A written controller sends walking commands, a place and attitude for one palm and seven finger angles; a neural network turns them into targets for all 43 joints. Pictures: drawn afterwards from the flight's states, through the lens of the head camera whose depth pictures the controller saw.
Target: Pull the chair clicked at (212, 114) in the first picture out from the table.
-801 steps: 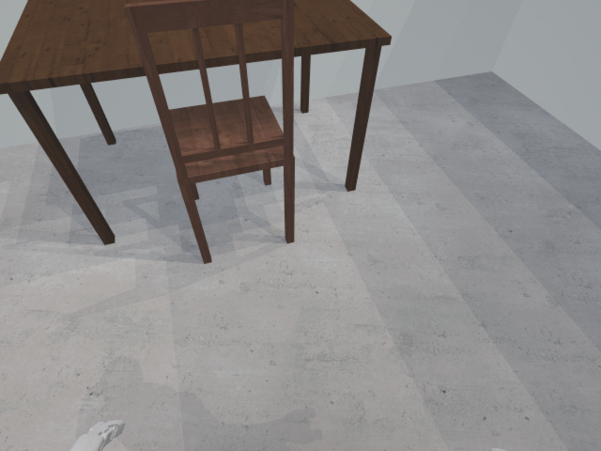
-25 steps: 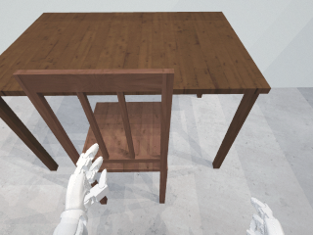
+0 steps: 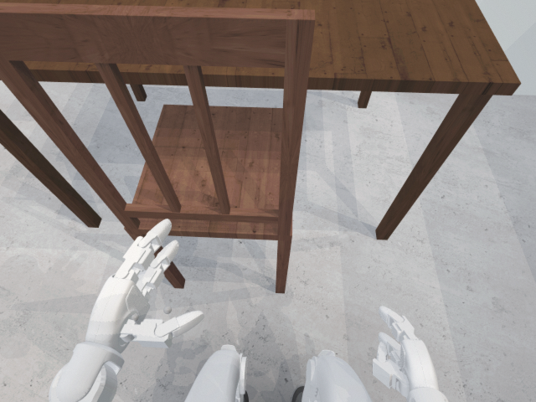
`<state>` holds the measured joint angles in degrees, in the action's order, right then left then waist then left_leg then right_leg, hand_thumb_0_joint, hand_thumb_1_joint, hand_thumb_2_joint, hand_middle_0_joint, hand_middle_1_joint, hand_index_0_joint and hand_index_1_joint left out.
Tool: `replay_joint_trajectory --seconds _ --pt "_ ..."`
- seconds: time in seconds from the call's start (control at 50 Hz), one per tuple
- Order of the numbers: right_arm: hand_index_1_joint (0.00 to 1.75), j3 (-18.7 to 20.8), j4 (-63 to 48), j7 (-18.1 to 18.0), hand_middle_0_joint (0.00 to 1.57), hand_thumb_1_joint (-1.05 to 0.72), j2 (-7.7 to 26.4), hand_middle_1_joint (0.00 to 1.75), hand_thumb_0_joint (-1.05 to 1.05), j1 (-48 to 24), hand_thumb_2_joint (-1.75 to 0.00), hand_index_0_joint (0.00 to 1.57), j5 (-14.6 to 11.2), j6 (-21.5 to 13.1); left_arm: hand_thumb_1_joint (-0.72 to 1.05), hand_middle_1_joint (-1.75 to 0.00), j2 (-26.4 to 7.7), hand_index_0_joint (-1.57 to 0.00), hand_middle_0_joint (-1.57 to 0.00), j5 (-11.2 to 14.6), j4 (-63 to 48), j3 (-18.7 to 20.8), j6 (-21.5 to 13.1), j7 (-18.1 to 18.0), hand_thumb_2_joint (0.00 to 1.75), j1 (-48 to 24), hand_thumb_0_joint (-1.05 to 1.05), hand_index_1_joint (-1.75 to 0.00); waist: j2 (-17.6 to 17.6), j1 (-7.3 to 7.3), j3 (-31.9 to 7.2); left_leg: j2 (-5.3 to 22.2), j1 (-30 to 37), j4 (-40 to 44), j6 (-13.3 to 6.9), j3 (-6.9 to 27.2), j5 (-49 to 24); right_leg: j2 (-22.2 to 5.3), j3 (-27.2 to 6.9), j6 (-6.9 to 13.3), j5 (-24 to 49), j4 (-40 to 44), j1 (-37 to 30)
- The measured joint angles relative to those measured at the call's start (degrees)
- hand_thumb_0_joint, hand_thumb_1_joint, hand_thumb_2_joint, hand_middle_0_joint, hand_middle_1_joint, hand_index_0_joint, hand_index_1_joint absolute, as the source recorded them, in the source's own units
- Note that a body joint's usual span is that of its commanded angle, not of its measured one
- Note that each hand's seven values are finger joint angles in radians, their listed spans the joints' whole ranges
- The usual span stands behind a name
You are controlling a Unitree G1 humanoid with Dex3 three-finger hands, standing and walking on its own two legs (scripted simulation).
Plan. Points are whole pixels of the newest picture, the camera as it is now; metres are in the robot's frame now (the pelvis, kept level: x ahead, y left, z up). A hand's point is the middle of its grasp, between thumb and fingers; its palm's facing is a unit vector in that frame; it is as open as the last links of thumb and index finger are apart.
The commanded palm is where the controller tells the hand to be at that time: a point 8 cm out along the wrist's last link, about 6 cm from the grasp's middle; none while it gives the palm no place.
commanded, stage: raise the hand toward the chair's back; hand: left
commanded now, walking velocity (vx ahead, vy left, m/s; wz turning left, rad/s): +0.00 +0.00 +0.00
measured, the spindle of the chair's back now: (150, 155) +0.47 +0.22 +0.05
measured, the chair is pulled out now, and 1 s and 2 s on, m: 0.00 0.00 0.00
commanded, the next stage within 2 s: aim the fingers beside a spindle in 1.30 s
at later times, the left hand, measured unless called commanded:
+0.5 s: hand (103, 286) +0.25 +0.22 +0.08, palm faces +0.09 -0.99 -0.06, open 16.4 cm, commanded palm +0.22 +0.27 +0.06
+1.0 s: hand (105, 275) +0.27 +0.23 +0.06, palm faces -0.04 -1.00 -0.03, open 16.9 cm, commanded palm +0.25 +0.29 +0.07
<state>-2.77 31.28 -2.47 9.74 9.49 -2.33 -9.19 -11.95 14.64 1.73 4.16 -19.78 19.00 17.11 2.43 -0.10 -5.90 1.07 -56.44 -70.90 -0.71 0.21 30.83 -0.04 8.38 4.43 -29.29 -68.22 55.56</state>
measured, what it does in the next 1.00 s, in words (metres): stands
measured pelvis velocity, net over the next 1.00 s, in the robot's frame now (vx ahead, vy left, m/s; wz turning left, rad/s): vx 0.02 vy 0.03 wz -0.01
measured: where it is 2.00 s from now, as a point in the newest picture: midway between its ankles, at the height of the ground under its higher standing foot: outside the picture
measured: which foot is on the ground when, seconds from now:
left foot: down 0.00-1.00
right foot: down 0.00-1.00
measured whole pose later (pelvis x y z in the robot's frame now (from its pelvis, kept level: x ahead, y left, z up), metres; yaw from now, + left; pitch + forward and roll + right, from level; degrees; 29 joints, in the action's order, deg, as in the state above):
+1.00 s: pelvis +0.02 +0.03 +0.03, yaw -1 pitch +15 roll -3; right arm -0.4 31.2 -2.7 14.8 14.1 -1.9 -10.3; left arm -15.1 16.2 7.5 11.4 -20.9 17.0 15.9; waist 2.2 -1.8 -6.7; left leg 0.0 -47.8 -61.5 -3.4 -1.2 28.8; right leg -0.4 6.7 1.3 -26.0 -57.4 46.4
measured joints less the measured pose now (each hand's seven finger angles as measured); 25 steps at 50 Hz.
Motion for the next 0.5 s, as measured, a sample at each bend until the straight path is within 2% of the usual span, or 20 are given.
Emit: replay_joint_trajectory --seconds 0.04,0.06,0.1,0.16,0.2,0.24,0.3,0.34,0.4,0.46,0.5 --pt "0.3 1.0 0.0 -0.4 0.21 -0.91 -0.1 0.3 0.02 2.1 -0.9 0.21 -0.2 1.1 0.12 -0.17 0.4 -0.13 -0.13 0.6 -1.3 1.3 3.5 -3.3 0.57 2.3 0.01 -0.18 -0.2 -1.07 0.0 0.2 2.1 2.1 -0.2 -0.8 -0.4 0.3 -0.8 -0.3 0.6 1.9 -1.7" --pt "0.3 1.7 0.2 -0.5 0.21 -0.91 0.0 0.3 0.02 3.2 -0.9 0.21 -0.1 1.2 0.1 -0.17 0.8 -0.13 -0.13 0.9 -2.4 2.1 3.8 -5.5 0.56 3.8 0.01 -0.18 -0.4 -1.37 -0.1 0.3 3.2 3.2 -0.3 -1.1 -0.6 0.5 -1.1 -0.4 0.9 2.9 -2.6" --pt "0.3 3.1 0.8 -0.7 0.21 -0.91 0.5 0.3 0.02 5.2 -0.9 0.21 0.1 1.1 0.05 -0.16 1.6 -0.12 -0.12 0.8 -4.3 3.8 2.0 -9.5 0.54 6.8 0.0 -0.17 -0.7 -1.5 -0.8 0.3 4.8 5.0 -0.4 -1.5 -1.0 0.6 -1.6 -0.6 1.4 4.6 -4.0" --pt "0.3 4.6 1.8 -0.6 0.21 -0.91 2.3 0.3 0.02 6.8 -0.9 0.21 0.8 0.2 -0.01 -0.15 1.5 -0.11 -0.11 -0.5 -5.1 5.5 -4.0 -12.7 0.51 8.9 0.0 -0.16 -0.8 -1.44 -1.9 0.0 5.2 6.0 -0.5 -1.3 -1.2 0.4 -1.5 -0.8 1.6 5.6 -4.7" --pt "0.3 4.9 2.4 -0.3 0.2 -0.91 4.0 0.3 0.02 6.6 -0.9 0.21 1.1 -0.6 -0.06 -0.14 0.9 -0.11 -0.1 -1.1 -3.8 5.6 -7.7 -12.2 0.49 8.6 0.0 -0.15 -0.5 -1.52 -2.2 -0.3 4.4 5.2 -0.7 -0.9 -1.0 0.1 -1.1 -0.9 1.3 5.1 -4.1" --pt "0.3 5.0 2.4 -0.3 0.2 -0.91 5.3 0.3 0.02 5.6 -0.9 0.2 0.9 -1.3 -0.11 -0.14 0.2 -0.1 -0.1 -1.1 -1.6 4.8 -9.5 -10.0 0.47 7.3 0.0 -0.14 -0.3 -1.58 -1.9 -0.4 3.2 4.1 -1.0 -0.7 -0.7 -0.1 -0.9 -1.1 1.0 4.2 -3.2" --pt "0.3 5.0 1.7 -0.7 0.2 -0.91 6.2 0.3 0.02 3.8 -0.9 0.2 0.5 -2.0 -0.18 -0.12 -0.6 -0.09 -0.09 -0.7 1.1 2.8 -8.2 -6.0 0.44 5.3 0.0 -0.13 -0.4 -1.62 -1.3 -0.5 2.4 3.2 -1.3 -0.9 -0.4 -0.2 -1.0 -1.3 0.9 3.4 -2.4" --pt "0.3 5.0 0.9 -1.0 0.2 -0.91 5.9 0.3 0.02 2.8 -0.9 0.2 0.4 -2.1 -0.23 -0.12 -0.9 -0.09 -0.09 -0.6 1.2 2.1 -6.2 -4.9 0.42 4.9 0.0 -0.13 -0.6 -1.66 -1.0 -0.4 2.9 3.4 -1.4 -1.2 -0.4 -0.1 -1.3 -1.5 1.0 3.7 -2.7" --pt "0.3 4.8 -0.2 -1.1 0.2 -0.91 4.5 0.3 0.02 2.0 -0.9 0.2 0.4 -2.3 -0.3 -0.11 -0.9 -0.09 -0.08 -0.1 -0.8 2.7 -5.1 -6.3 0.39 5.3 0.0 -0.12 -1.0 -1.46 -1.0 -0.4 4.6 4.9 -1.6 -1.4 -0.8 0.0 -1.6 -1.7 1.5 5.2 -4.4" --pt "0.3 4.2 -0.8 -0.7 0.2 -0.91 3.4 0.3 0.02 1.8 -0.9 0.2 0.8 -2.2 -0.36 -0.1 -0.5 -0.08 -0.08 0.3 -2.3 4.5 -6.4 -9.0 0.36 5.3 -0.01 -0.11 -1.0 -1.02 -1.8 -0.7 6.1 6.3 -1.6 -1.2 -1.2 -0.2 -1.4 -1.9 1.8 6.7 -6.1" --pt "0.3 3.4 -1.0 -0.2 0.2 -0.91 3.1 0.3 0.02 1.6 -0.9 0.2 1.0 -1.9 -0.4 -0.09 -0.4 -0.08 -0.08 0.2 -1.7 5.6 -7.4 -9.6 0.34 4.5 -0.01 -0.1 -0.8 -0.67 -2.3 -0.9 6.5 6.7 -1.8 -1.0 -1.3 -0.4 -1.2 -2.1 1.9 7.2 -6.7"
